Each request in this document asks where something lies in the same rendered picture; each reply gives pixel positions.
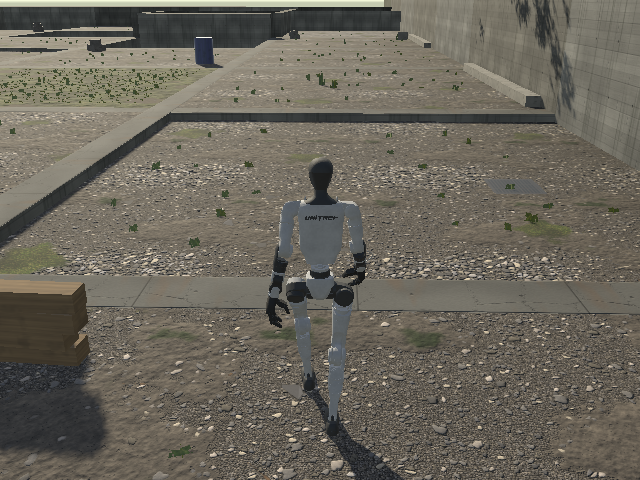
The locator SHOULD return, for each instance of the robot left upper arm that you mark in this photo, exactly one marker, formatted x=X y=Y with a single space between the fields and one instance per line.
x=286 y=225

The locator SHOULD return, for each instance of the robot right hand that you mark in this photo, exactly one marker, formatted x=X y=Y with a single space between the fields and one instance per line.
x=351 y=272

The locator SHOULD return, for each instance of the robot left hand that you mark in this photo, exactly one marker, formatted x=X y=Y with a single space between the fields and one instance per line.
x=270 y=310

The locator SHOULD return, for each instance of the robot right upper arm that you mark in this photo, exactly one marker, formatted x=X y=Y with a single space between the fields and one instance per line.
x=351 y=211

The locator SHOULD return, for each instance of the robot left foot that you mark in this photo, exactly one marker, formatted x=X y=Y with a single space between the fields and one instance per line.
x=308 y=383

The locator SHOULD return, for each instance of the robot right forearm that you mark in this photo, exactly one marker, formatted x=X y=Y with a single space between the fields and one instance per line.
x=360 y=260

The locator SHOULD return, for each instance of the robot left forearm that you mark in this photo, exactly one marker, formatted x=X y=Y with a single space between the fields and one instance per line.
x=278 y=274

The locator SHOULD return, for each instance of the robot left shin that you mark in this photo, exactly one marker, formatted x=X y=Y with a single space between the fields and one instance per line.
x=304 y=348

